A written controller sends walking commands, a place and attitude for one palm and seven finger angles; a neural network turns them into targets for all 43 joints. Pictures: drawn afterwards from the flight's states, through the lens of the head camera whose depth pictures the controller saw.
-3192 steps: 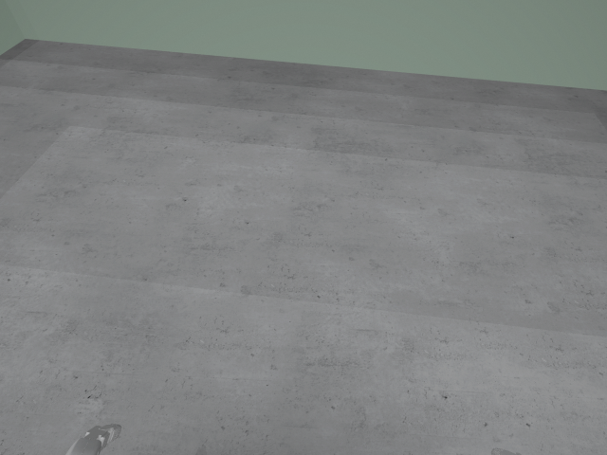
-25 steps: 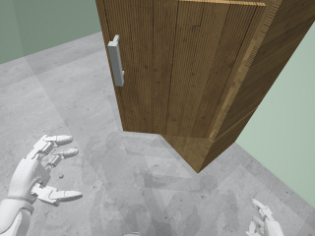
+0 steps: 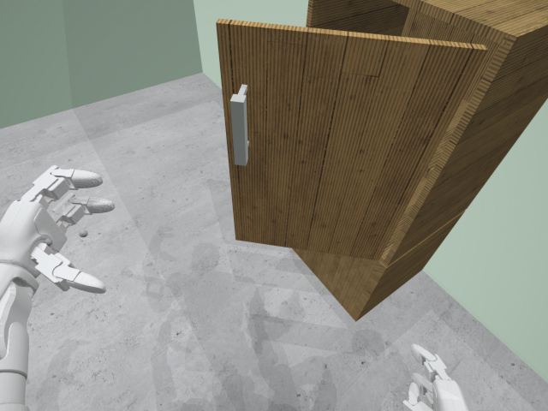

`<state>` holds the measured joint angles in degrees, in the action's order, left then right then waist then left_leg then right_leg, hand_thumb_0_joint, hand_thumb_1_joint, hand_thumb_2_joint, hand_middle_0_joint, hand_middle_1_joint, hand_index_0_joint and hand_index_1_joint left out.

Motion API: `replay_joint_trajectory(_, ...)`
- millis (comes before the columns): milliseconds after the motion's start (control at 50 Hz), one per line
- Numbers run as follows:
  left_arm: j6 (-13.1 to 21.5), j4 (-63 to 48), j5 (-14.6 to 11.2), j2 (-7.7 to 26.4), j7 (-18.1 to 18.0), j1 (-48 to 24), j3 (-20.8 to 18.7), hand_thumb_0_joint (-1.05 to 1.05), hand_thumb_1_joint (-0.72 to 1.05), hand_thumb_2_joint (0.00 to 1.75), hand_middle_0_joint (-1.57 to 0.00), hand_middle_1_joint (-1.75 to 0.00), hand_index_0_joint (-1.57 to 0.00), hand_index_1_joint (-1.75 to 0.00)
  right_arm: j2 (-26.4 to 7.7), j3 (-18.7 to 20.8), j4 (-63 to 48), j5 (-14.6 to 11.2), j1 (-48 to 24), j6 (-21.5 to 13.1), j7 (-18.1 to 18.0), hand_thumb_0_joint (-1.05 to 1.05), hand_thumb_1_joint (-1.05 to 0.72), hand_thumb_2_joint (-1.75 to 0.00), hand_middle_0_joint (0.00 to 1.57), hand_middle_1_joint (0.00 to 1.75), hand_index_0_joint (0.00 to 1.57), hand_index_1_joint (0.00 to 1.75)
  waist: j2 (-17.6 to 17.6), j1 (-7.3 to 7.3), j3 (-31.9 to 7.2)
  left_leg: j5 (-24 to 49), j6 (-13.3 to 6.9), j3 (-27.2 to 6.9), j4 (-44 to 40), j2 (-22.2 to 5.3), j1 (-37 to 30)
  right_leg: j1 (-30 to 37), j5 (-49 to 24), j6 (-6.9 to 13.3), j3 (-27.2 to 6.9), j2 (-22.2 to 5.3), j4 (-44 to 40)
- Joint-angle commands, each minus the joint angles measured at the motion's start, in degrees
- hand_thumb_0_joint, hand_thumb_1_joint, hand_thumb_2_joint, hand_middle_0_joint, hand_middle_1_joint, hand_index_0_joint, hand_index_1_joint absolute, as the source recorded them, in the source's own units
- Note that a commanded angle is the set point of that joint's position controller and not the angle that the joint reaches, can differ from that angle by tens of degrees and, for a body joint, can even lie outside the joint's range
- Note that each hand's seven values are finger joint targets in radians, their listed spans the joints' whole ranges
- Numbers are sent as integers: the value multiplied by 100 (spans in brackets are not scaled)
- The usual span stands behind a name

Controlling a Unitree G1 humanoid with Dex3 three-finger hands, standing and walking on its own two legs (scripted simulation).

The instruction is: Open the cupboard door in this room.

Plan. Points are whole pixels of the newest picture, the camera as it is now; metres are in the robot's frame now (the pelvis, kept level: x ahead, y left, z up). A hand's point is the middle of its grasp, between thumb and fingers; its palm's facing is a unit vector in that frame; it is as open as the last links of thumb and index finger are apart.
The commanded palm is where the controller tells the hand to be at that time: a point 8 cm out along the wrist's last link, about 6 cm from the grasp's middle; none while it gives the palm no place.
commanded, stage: raise the hand with hooked fingers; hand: left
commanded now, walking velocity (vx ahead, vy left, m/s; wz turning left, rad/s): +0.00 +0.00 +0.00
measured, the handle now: (242, 126) +0.58 +0.12 +0.10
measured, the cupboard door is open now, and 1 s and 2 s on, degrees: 46 46 46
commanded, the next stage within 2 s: move the hooked fingers beside the handle in 0.50 s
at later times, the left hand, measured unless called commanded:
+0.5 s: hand (103, 232) +0.30 +0.26 +0.12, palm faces +0.00 -1.00 -0.06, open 14.0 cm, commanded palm +0.27 +0.30 +0.12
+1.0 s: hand (142, 197) +0.37 +0.23 +0.12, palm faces -0.02 -1.00 -0.02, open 14.0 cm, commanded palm +0.34 +0.28 +0.12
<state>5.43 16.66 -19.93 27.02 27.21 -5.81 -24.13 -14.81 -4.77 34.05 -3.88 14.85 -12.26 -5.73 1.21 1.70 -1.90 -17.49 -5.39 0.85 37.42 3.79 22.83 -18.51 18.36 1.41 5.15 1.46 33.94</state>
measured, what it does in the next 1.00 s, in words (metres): stands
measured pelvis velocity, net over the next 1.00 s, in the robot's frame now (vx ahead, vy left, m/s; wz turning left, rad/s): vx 0.01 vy -0.04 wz -0.02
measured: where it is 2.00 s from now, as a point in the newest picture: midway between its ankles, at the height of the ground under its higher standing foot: outside the picture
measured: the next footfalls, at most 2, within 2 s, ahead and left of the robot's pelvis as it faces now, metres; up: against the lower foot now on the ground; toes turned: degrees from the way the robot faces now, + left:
none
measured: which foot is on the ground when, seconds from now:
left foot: down 0.00-1.00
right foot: down 0.00-1.00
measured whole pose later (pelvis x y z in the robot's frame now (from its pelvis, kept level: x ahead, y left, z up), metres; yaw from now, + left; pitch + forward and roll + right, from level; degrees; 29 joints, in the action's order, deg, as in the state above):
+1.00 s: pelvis +0.01 -0.04 +0.00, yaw -1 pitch +6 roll -1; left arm 6.8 39.0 -18.1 31.2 30.5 -21.8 -25.2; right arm -17.2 -3.2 35.8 -4.8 15.7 -9.4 -5.8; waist 1.3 -1.3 -2.2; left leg -18.0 -2.3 0.6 38.2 1.3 26.4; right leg -22.8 19.1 4.5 5.2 3.9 35.4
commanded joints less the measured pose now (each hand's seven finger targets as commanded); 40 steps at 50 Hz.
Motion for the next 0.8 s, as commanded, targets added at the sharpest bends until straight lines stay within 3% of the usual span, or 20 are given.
replay_joint_trajectory(0,-52,-712,-67,1431,252,-1563,-308,0,-50,30,-30,-120,-30,-120,-974,443,-872,-21,-357,-302,-119,0,-90,-90,20,30,20,30,578,-93,-1122,1117,589,-1015,-872,-516,-1377,-467,-695,134,-138,17,-407)
replay_joint_trajectory(60,-65,-735,-127,1352,328,-1326,-317,0,-50,30,-30,-120,-30,-120,-973,458,-929,-3,-348,-318,-51,0,-90,-90,20,30,20,30,407,-35,-1179,1459,609,-1008,-845,-515,-1420,-386,-875,145,-127,39,-416)
replay_joint_trajectory(140,190,-1091,-191,1669,219,-1315,-682,0,-50,30,-30,-120,-30,-120,-995,499,-935,46,-336,-322,27,0,-90,-90,20,30,20,30,365,47,-1352,1791,639,-951,-768,-488,-1505,-254,-1060,169,-148,64,-409)
replay_joint_trajectory(240,345,-1239,-158,1646,63,-1416,-726,0,-50,30,-30,-120,-30,-120,-965,528,-869,61,-276,-288,36,0,-90,-90,20,30,20,30,641,12,-1330,1916,625,-812,-738,-468,-1555,-247,-1152,163,-181,61,-438)
replay_joint_trajectory(300,291,-1141,-66,1477,77,-1449,-513,0,-50,30,-30,-120,-30,-120,-953,522,-860,31,-269,-261,5,0,-90,-90,20,30,20,30,850,-70,-1247,1748,598,-817,-786,-482,-1559,-363,-1010,142,-174,43,-458)
replay_joint_trajectory(360,262,-1079,-87,1458,107,-1445,-489,0,-50,30,-30,-120,-30,-120,-956,521,-863,19,-306,-251,-22,0,-90,-90,20,30,20,30,524,-95,-1229,1555,510,-767,-790,-449,-1453,-230,-1042,140,-204,45,-533)
replay_joint_trajectory(440,255,-974,-151,1557,147,-1440,-598,0,-50,30,-30,-120,-30,-120,-952,503,-850,19,-349,-242,-54,0,-90,-90,20,30,20,30,349,-67,-1198,1417,444,-685,-751,-391,-1293,-86,-1127,140,-253,34,-559)
replay_joint_trajectory(560,252,-784,-215,1451,200,-1422,-546,0,-50,30,-30,-120,-30,-120,-925,491,-850,-19,-417,-244,-64,0,-90,-90,20,30,20,30,211,-94,-1186,1247,316,-518,-648,-331,-1067,-14,-1242,80,-365,-18,-574)
replay_joint_trajectory(580,266,-798,-192,1471,205,-1414,-532,0,-50,30,-30,-120,-30,-120,-924,492,-855,-22,-411,-244,-64,0,-90,-90,20,30,20,30,335,-87,-1255,1273,308,-497,-623,-323,-1081,6,-1271,76,-378,-25,-555)
replay_joint_trajectory(660,344,-614,-106,1566,127,-2258,-422,0,-50,30,-30,-120,-30,-120,-920,464,-749,-30,-375,-206,-119,0,-90,-90,20,30,20,30,397,-228,-1100,975,281,-494,-591,-317,-961,-163,-1001,62,-442,-28,-588)
replay_joint_trajectory(680,381,-475,-98,1648,107,-2470,-466,0,-50,30,-30,-120,-30,-120,-926,473,-688,-42,-340,-191,-142,0,-90,-90,20,30,20,30,256,-295,-1073,917,260,-469,-563,-317,-913,-168,-975,32,-480,-38,-611)
replay_joint_trajectory(700,391,-256,-78,1767,96,-2462,-569,0,-50,30,-30,-120,-30,-120,-944,472,-661,-37,-303,-173,-150,0,-90,-90,20,30,20,30,111,-276,-1099,848,244,-444,-533,-300,-766,-102,-942,8,-539,-58,-621)
replay_joint_trajectory(780,448,248,-12,1973,165,-2787,-624,0,-50,30,-30,-120,-30,-120,-939,459,-592,-53,-245,-107,-137,0,-90,-90,20,30,20,30,273,-271,-1348,1027,231,-338,-378,-276,-570,169,-1314,-32,-714,-153,-521)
